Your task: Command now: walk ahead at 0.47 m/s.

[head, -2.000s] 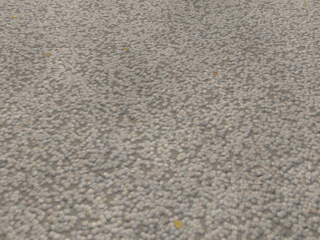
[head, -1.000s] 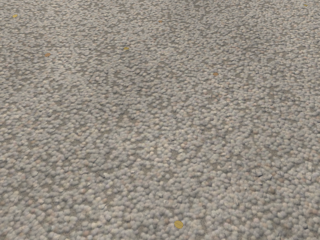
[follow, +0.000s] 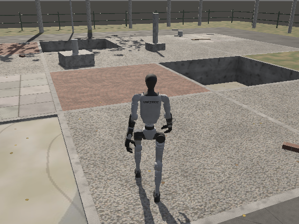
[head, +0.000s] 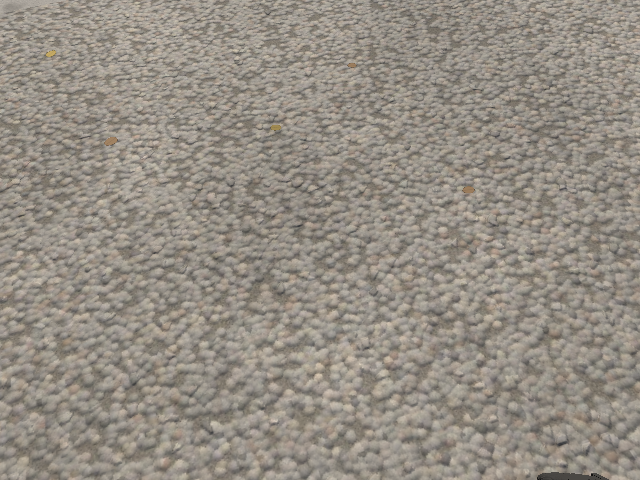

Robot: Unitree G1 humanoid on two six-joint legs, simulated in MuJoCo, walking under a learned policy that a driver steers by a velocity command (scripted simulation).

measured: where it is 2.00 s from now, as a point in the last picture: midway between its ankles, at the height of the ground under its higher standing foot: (297, 253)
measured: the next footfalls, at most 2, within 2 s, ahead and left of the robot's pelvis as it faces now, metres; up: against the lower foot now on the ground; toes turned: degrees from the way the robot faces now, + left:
left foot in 0.12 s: +0.27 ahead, +0.10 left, +0.00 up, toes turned +1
right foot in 0.66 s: +0.55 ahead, -0.15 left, +0.00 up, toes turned -1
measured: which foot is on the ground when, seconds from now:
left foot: up 0.00-0.10, down 0.12-0.68, up 0.70-1.00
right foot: down 0.00-0.14, up 0.16-0.64, down 0.66-1.00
